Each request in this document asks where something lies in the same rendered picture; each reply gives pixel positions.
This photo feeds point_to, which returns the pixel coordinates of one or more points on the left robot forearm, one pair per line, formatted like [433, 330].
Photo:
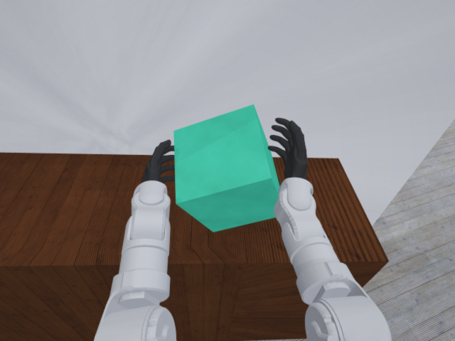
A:
[143, 279]

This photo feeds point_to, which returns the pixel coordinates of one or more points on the carton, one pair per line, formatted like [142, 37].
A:
[224, 172]

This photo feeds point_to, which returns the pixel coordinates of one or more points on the pedestal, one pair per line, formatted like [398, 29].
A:
[62, 222]

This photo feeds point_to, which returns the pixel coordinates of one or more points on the robot left hand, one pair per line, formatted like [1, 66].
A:
[153, 169]

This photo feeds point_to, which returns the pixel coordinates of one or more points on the robot right hand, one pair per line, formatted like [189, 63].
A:
[294, 156]

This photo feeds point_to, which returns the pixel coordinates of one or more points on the robot right upper arm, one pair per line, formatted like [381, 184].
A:
[351, 318]

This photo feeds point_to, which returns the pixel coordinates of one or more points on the right robot forearm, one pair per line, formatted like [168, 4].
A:
[319, 272]

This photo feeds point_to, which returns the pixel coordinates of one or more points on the robot left upper arm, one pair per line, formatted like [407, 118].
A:
[149, 323]

